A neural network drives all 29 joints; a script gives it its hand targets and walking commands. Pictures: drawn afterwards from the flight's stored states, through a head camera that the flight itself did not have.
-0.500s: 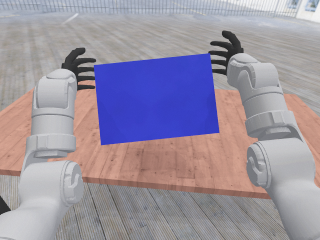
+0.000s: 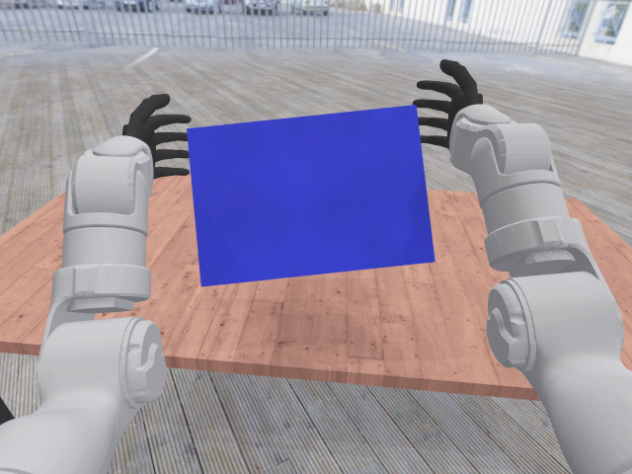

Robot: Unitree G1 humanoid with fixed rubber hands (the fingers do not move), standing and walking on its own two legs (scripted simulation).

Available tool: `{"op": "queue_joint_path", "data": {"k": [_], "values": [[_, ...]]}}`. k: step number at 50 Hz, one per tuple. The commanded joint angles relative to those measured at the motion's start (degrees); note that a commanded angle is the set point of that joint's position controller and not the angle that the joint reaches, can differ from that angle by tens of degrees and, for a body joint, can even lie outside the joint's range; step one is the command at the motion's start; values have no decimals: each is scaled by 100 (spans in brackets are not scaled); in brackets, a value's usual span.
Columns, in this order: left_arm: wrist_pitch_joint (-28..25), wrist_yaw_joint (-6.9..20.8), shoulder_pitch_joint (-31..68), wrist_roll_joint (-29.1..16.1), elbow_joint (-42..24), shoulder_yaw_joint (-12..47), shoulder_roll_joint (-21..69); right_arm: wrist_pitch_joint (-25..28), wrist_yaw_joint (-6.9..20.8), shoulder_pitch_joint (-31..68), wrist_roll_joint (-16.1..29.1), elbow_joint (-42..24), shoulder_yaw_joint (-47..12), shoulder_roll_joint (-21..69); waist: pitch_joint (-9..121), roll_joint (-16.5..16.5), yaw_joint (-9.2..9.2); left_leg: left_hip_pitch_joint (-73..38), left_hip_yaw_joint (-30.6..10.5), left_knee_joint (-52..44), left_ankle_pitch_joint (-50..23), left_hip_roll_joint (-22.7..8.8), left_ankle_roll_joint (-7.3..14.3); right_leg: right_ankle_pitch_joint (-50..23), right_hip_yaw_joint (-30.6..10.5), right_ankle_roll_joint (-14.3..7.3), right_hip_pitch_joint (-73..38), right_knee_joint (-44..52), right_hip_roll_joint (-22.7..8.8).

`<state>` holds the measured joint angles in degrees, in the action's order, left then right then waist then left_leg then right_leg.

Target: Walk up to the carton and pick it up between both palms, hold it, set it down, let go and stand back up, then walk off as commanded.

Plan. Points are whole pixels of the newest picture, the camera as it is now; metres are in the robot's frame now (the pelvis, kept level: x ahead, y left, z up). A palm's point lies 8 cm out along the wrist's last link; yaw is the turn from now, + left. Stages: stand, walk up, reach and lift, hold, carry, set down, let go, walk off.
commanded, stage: hold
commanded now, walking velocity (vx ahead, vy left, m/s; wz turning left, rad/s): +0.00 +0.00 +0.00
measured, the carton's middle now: (310, 206) +0.43 +0.00 +0.20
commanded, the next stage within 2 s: set down in 1.36 s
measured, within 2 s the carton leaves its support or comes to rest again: neither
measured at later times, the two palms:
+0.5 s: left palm (140, 156) +0.35 +0.20 +0.31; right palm (454, 147) +0.37 -0.17 +0.32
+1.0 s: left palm (146, 162) +0.36 +0.19 +0.29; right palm (454, 135) +0.37 -0.17 +0.33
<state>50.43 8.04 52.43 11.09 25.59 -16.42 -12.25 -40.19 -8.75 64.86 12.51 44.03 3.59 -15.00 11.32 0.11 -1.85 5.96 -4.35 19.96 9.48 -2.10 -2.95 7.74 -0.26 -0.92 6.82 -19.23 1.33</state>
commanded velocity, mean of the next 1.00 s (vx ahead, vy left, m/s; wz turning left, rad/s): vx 0.00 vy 0.00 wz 0.00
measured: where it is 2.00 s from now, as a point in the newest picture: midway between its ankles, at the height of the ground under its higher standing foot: outside the picture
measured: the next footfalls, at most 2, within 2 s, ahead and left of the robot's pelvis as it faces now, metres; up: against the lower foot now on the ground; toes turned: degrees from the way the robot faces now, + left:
none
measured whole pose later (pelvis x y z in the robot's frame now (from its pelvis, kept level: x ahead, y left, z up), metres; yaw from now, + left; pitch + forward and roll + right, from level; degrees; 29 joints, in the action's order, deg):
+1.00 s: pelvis +0.00 +0.00 +0.00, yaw +0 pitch -5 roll +0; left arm 50.4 8.1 52.5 11.3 25.6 -16.4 -12.4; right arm -40.1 -9.2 64.4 13.2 43.6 3.1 -15.0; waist 9.0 0.1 -1.9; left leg 6.0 -4.3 19.9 9.6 -2.1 -2.9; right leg 7.9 -0.3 -0.9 6.8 -19.2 1.3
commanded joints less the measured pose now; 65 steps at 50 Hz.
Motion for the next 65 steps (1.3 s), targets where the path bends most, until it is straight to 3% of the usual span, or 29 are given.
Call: {"op": "queue_joint_path", "data": {"k": [1,5,9,10,12,15,23,25,34,40,43,51,56,58,65], "values": [[-632,1152,4811,-1186,-883,1054,2726,250,1139,3637,965,-842,-745,3042,1033,-51,-337,1014,200,-713,232,352,218,139,-318,-129,-1241,437,132],[-622,1132,4798,-1179,-1113,957,2631,225,1131,3447,1071,-772,-864,3109,1129,26,-262,879,247,-684,-67,372,222,-143,-296,-97,-1352,473,119],[-670,1035,4810,-1360,-1641,1225,2718,262,1078,3373,1206,-1116,-972,3176,1604,-70,-399,689,260,-575,-517,418,147,-704,-253,-46,-1616,408,117],[-656,1006,4764,-1361,-1579,1173,2715,274,1065,3446,1262,-1284,-1036,3193,1631,-29,-344,652,285,-548,-584,424,167,-735,-207,-15,-1580,390,128],[-642,963,4669,-1421,-1704,1295,2812,298,1039,3433,1319,-1509,-1061,3124,1794,-81,-467,547,272,-482,-816,439,116,-1001,-178,1,-1722,365,141],[-661,900,4548,-1446,-1919,1290,2759,314,979,3385,1440,-1842,-1165,3215,1898,-30,-398,392,281,-374,-1150,482,128,-1329,-141,79,-1741,319,143],[-595,906,4390,-1427,-1466,1435,2994,366,921,3735,1283,-2094,-979,3029,1466,-42,-479,485,237,-432,-738,441,122,-774,-147,3,-1394,462,150],[-594,910,4316,-1365,-1321,1369,3025,392,926,3878,1289,-2160,-1048,3124,1447,44,-383,488,250,-452,-727,450,188,-732,-155,22,-1377,473,130],[-573,1076,4528,-1177,-656,1149,2896,340,1038,3914,975,-1334,-750,3009,889,44,-360,877,173,-639,191,360,265,256,-282,-121,-1069,534,112],[-579,1161,4581,-1171,-696,1132,2799,277,1069,3738,983,-1113,-758,2951,879,-27,-369,919,200,-668,155,362,208,86,-288,-143,-1152,491,130],[-621,1107,4755,-1189,-1091,1133,2774,283,1080,3578,1044,-1032,-825,3078,1158,-100,-327,895,208,-675,-58,393,193,-139,-291,-130,-1360,466,120],[-637,927,4491,-1443,-2019,1410,2870,318,969,3326,1466,-1835,-1178,3136,1967,-97,-454,319,267,-364,-1299,462,74,-1417,-155,11,-1795,334,191],[-600,874,4391,-1473,-1840,1418,2929,327,927,3474,1405,-2092,-1077,3014,1741,-102,-504,317,242,-361,-1185,456,68,-1281,-140,22,-1621,365,177],[-597,866,4353,-1475,-1798,1419,2933,351,918,3638,1439,-2296,-1116,3081,1754,-34,-447,349,260,-356,-1122,465,115,-1204,-135,32,-1617,379,172],[-589,973,4380,-1329,-1029,1305,2980,367,960,3916,1137,-1780,-923,3048,1183,74,-393,552,224,-479,-471,406,202,-358,-221,-48,-1165,556,116]]}}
